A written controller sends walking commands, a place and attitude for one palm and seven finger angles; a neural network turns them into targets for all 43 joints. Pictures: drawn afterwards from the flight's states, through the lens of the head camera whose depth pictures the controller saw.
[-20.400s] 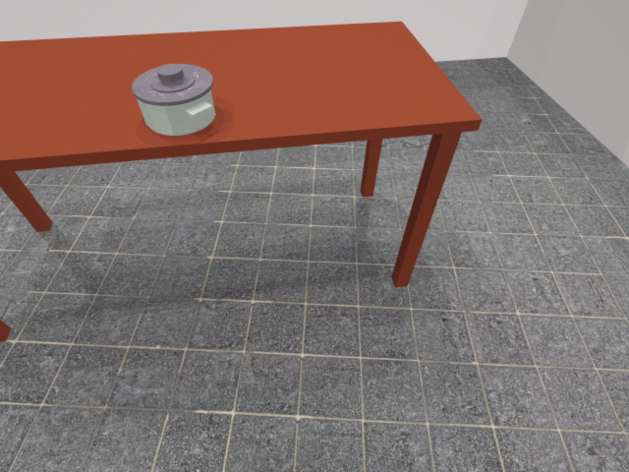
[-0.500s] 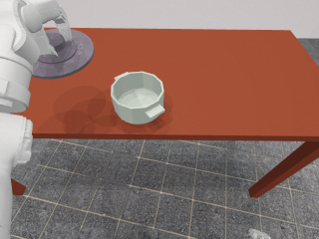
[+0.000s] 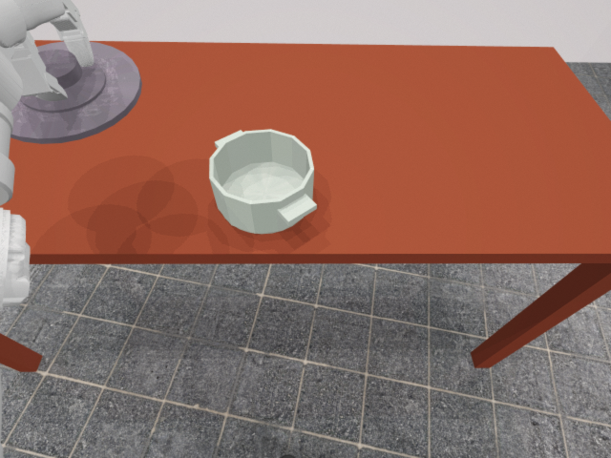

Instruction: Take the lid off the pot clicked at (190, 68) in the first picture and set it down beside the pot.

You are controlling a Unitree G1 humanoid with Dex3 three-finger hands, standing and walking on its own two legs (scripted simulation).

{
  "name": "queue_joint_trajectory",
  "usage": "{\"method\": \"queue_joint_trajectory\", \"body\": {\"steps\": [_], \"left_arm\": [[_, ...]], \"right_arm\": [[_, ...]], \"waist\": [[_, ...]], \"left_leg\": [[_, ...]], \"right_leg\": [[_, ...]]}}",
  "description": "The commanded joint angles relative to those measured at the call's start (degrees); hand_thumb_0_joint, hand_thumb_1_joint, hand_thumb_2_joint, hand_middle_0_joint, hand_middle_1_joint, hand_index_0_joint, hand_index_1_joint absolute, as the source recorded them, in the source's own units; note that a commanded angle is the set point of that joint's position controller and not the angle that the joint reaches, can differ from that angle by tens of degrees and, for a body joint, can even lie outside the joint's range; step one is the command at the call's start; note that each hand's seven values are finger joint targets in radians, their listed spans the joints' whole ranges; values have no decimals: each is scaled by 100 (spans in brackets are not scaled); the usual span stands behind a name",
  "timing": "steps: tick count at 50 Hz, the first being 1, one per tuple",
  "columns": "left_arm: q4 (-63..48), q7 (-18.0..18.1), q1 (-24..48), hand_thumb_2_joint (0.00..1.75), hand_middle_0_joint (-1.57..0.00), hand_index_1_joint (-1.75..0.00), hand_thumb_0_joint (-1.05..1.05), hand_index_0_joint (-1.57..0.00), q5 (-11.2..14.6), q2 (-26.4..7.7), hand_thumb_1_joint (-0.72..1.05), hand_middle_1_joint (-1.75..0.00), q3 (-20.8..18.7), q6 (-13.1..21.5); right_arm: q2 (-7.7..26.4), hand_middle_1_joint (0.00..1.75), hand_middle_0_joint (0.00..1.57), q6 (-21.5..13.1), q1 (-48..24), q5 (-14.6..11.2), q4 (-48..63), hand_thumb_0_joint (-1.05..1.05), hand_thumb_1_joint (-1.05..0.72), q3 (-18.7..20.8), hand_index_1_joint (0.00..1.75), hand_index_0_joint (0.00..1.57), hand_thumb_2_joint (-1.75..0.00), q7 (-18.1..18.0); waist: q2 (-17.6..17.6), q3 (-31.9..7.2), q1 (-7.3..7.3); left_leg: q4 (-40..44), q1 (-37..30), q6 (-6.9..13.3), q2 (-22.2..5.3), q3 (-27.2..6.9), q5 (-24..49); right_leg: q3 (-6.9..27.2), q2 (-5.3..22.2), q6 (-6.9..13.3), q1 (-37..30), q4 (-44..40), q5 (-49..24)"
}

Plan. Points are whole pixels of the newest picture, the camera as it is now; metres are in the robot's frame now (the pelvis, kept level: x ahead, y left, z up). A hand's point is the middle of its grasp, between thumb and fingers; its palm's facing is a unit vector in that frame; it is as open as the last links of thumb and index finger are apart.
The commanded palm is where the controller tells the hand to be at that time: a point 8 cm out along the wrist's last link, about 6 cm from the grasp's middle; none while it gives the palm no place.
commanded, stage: move the lid sideways beside the pot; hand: left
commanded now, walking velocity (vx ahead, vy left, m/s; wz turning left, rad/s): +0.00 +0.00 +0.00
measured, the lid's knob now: (54, 69) +0.51 +0.29 +0.23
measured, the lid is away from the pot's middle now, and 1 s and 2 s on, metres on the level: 0.22 0.22 0.23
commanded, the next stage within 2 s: lower the lid onto the table in 0.14 s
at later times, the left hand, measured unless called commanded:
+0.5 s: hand (40, 79) +0.47 +0.29 +0.23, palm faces -0.29 -0.12 -0.95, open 8.2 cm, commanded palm +0.48 +0.28 +0.30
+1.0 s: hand (68, 101) +0.48 +0.28 +0.20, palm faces -0.32 -0.14 -0.94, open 8.2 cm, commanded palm +0.49 +0.28 +0.27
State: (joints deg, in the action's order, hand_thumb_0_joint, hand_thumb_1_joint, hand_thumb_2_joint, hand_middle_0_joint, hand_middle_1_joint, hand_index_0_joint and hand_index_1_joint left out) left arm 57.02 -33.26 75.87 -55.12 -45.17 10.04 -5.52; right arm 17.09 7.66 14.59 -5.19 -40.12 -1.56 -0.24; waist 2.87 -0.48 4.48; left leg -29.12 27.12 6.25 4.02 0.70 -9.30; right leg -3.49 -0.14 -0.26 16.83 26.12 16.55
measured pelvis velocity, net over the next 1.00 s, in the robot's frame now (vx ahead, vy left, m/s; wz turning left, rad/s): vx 0.01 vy -0.02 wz -0.01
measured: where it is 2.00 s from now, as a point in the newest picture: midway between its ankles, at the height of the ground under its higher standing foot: outside the picture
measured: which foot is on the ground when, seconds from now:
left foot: down 0.00-1.00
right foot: down 0.00-1.00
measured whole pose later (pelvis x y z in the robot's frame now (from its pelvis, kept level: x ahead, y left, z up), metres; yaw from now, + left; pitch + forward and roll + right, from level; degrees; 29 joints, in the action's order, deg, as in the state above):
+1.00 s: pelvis +0.01 -0.02 +0.00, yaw -1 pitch +9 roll -2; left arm 61.3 -30.3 69.5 -55.0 -46.8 6.2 -5.0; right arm 18.0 9.8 15.1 -5.9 -39.7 -1.4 -0.9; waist 3.0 -2.0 5.8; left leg -32.4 29.4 4.8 2.6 0.7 -11.9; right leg -3.1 -1.5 0.6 19.2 28.9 18.7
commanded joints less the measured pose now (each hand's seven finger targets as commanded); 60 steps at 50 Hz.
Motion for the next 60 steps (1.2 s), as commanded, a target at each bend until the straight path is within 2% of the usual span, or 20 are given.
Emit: {"method": "queue_joint_trajectory", "body": {"steps": [1, 4, 6, 10, 11, 14, 15, 19, 21, 23, 27, 29, 35, 40, 46, 49, 50, 54, 56, 60], "left_arm": [[-1047, 372, 3394, 101, -78, -103, 0, -80, -137, -1901, 59, -105, -708, 38], [-1401, 383, 3710, 101, -78, -103, 0, -80, -137, -1777, 59, -105, -583, 56], [-1586, 405, 3616, 101, -78, -103, 0, -80, -149, -1820, 59, -105, -652, 89], [-1235, 337, 3244, 101, -78, -103, 0, -80, 0, -1397, 59, -105, -374, 16], [-1401, 365, 3397, 101, -78, -103, 0, -80, -60, -1704, 59, -105, -594, 11], [-1007, 340, 3562, 101, -78, -103, 0, -80, -18, -1300, 59, -105, -278, -225], [-1073, 343, 3443, 101, -78, -103, 0, -80, 18, -1344, 59, -105, -324, -215], [-885, 421, 3558, 101, -78, -103, 0, -80, -103, -1548, 59, -105, -408, -257], [-1233, 460, 3749, 101, -78, -103, 0, -80, -123, -1656, 59, -105, -481, -201], [-1023, 462, 3682, 101, -78, -103, 0, -80, -99, -1391, 59, -105, -278, -214], [-547, 492, 3342, 101, -78, -103, 0, -80, -97, -1484, 59, -105, -360, -213], [-731, 524, 3466, 101, -78, -103, 0, -80, -111, -1595, 59, -105, -426, -177], [-1203, 570, 3347, 101, -78, -103, 0, -80, -107, -1799, 59, -105, -626, 12], [-779, 535, 2819, 101, -78, -103, 0, -80, -7, -1612, 59, -105, -557, -19], [-1099, 619, 2785, 101, -78, -103, 0, -80, -67, -2157, 59, -105, -973, 58], [-868, 609, 2629, 101, -78, -103, 0, -80, -22, -1985, 59, -105, -835, 59], [-1030, 587, 2546, 101, -78, -103, 0, -80, 30, -1848, 59, -105, -724, 105], [-1130, 647, 2714, 101, -78, -103, 0, -80, -11, -1983, 59, -105, -817, 146], [-1266, 670, 2568, 101, -78, -103, 0, -80, -2, -2151, 59, -105, -997, 215], [-1134, 633, 2319, 101, -78, -103, 0, -80, 84, -2009, 59, -105, -916, 276]], "right_arm": [[1020, 30, 20, -105, 188, 21, 526, 0, -90, 342, 30, 20, -90, -74], [999, 30, 20, -118, 213, 31, 576, 0, -90, 375, 30, 20, -90, -70], [989, 30, 20, -124, 206, 56, 610, 0, -90, 371, 30, 20, -90, -50], [1009, 30, 20, -97, 266, 19, 572, 0, -90, 384, 30, 20, -90, -54], [1014, 30, 20, -58, 243, 26, 538, 0, -90, 378, 30, 20, -90, -40], [997, 30, 20, -72, 270, -7, 458, 0, -90, 386, 30, 20, -90, -29], [1025, 30, 20, -96, 228, -6, 504, 0, -90, 376, 30, 20, -90, -25], [1008, 30, 20, -101, 242, -1, 447, 0, -90, 341, 30, 20, -90, -60], [1015, 30, 20, -117, 239, 32, 455, 0, -90, 341, 30, 20, -90, -51], [996, 30, 20, -126, 222, 7, 441, 0, -90, 337, 30, 20, -90, -72], [1014, 30, 20, -110, 247, -4, 403, 0, -90, 303, 30, 20, -90, -95], [1021, 30, 20, -114, 233, -4, 437, 0, -90, 315, 30, 20, -90, -106], [1016, 30, 20, -156, 247, 25, 538, 0, -90, 319, 30, 20, -90, -126], [1043, 30, 20, -34, 259, -28, 521, 0, -90, 340, 30, 20, -90, -109], [1043, 30, 20, 75, 183, -26, 593, 0, -90, 349, 30, 20, -90, -116], [1032, 30, 20, 126, 217, -63, 570, 0, -90, 352, 30, 20, -90, -138], [1032, 30, 20, 101, 155, -71, 635, 0, -90, 333, 30, 20, -90, -143], [1031, 30, 20, 157, 165, -58, 611, 0, -90, 352, 30, 20, -90, -153], [1032, 30, 20, 156, 140, -51, 648, 0, -90, 354, 30, 20, -90, -166], [1020, 30, 20, 172, 88, -84, 674, 0, -90, 333, 30, 20, -90, -194]], "waist": [[428, -2730, 44], [663, -2883, 51], [835, -3033, 23], [605, -2744, 93], [551, -2872, 64], [438, -2673, 146], [582, -2663, 111], [420, -2731, 145], [558, -3026, 103], [582, -2797, 164], [320, -2511, 181], [424, -2658, 160], [773, -3077, 88], [375, -2735, 121], [474, -3119, 75], [399, -2738, 147], [523, -2786, 121], [665, -2828, 141], [631, -3051, 113], [483, -2840, 106]], "left_leg": [[-21, -3172, -241, -300, -835, 1608], [-13, -3381, -275, -300, -880, 1652], [-147, -3597, -312, -323, -925, 2297], [-151, -3439, -284, -331, -869, 2066], [-124, -3425, -288, -330, -899, 2034], [-27, -3298, -279, -294, -931, 1539], [-97, -3298, -280, -300, -875, 1768], [-67, -3156, -235, -254, -869, 1365], [-125, -3329, -266, -271, -885, 1713], [-111, -3255, -263, -265, -887, 1531], [-85, -2873, -208, -256, -791, 1153], [-98, -2938, -207, -244, -790, 1171], [-326, -3293, -227, -259, -738, 2213], [-329, -2898, -167, -243, -623, 2033], [-485, -2982, -106, -226, -572, 2423], [-432, -2803, -101, -234, -571, 2044], [-476, -2897, -99, -254, -530, 2352], [-427, -2910, -113, -251, -581, 1915], [-508, -3036, -101, -276, -579, 2215], [-524, -2803, -77, -255, -491, 2180]], "right_leg": [[33, -368, 318, 994, -275, -789], [29, -386, 324, 1109, -313, -673], [48, -399, 337, 1139, -258, -843], [7, -367, 313, 1282, -311, -755], [21, -382, 295, 1200, -275, -770], [-10, -378, 284, 1324, -303, -603], [4, -348, 319, 1274, -293, -707], [34, -364, 296, 1217, -283, -633], [42, -373, 299, 1100, -244, -771], [24, -368, 294, 1274, -259, -655], [26, -343, 277, 1194, -240, -662], [48, -345, 286, 1158, -231, -672], [80, -349, 308, 1028, -150, -1136], [58, -343, 266, 993, -107, -1263], [164, -348, 230, 763, 2, -1619], [112, -365, 219, 970, -55, -1358], [117, -343, 245, 955, -38, -1521], [120, -362, 239, 1045, -59, -1191], [137, -355, 229, 968, -4, -1331], [133, -331, 240, 910, 21, -1527]]}}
